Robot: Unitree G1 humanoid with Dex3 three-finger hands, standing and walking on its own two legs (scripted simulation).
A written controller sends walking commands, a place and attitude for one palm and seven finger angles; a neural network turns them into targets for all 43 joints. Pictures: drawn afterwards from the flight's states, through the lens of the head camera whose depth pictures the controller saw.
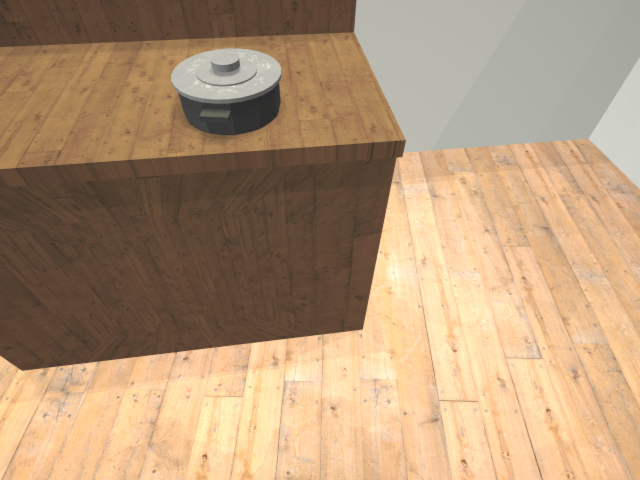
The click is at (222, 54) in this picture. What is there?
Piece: lid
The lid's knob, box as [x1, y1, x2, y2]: [210, 52, 239, 71]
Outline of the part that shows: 238,56 233,53 227,52 218,53 212,56 210,59 212,68 217,71 234,70 239,66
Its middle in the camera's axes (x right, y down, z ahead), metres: -0.18 -0.33 +0.73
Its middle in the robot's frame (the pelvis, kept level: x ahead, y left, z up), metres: +0.79 +0.22 +0.14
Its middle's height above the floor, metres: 0.92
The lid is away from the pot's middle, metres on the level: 0.00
